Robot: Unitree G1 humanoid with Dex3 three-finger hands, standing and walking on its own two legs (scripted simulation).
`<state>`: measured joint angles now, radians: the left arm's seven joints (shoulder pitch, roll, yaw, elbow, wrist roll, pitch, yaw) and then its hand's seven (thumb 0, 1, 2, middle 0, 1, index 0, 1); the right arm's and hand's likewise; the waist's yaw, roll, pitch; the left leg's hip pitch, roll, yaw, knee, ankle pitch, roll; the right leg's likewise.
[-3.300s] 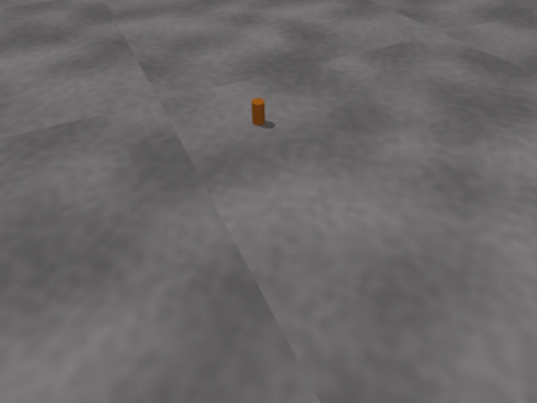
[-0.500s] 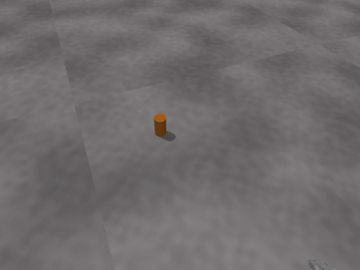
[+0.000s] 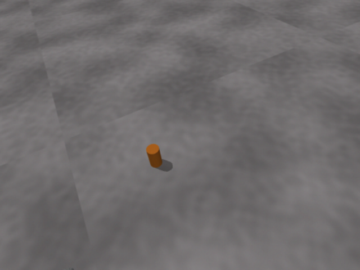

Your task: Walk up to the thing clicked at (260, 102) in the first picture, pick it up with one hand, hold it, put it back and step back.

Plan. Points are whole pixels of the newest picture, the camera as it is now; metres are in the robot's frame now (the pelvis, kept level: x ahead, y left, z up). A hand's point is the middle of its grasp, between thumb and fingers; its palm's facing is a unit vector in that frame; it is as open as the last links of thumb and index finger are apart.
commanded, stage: walk up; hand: left
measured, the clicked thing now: (154, 156) +0.93 +0.25 -0.69
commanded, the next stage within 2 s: none
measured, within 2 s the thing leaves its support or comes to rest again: neither
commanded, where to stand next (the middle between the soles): +0.59 +0.05 m, yaw -1 degrees
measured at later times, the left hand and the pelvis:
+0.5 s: hand (70, 241) +0.25 +0.33 -0.15, palm faces -0.06 -0.94 -0.34, open 7.4 cm; pelvis +0.20 +0.06 +0.00, yaw +0 degrees
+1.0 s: hand (87, 183) +0.41 +0.32 -0.12, palm faces -0.03 -0.92 -0.40, open 7.4 cm; pelvis +0.36 +0.04 +0.00, yaw +0 degrees
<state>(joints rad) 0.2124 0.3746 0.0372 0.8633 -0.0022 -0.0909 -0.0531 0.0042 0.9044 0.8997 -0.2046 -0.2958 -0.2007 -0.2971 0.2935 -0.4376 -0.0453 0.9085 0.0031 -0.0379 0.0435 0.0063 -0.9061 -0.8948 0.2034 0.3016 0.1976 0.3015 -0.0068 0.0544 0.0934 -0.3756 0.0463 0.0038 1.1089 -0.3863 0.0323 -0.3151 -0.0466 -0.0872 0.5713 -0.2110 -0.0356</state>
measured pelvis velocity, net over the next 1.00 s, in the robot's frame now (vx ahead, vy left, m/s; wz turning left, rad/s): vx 0.36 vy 0.04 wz -0.01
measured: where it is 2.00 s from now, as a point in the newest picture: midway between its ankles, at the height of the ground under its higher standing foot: (184, 218)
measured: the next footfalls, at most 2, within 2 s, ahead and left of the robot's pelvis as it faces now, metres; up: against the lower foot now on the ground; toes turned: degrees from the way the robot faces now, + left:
left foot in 0.28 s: +0.26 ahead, +0.17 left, +0.00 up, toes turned +6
right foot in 0.70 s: +0.41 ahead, -0.09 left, +0.00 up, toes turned -6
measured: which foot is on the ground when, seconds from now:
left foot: up 0.00-0.26, down 0.28-0.72, up 0.74-1.00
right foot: down 0.00-0.30, up 0.32-0.68, down 0.70-1.00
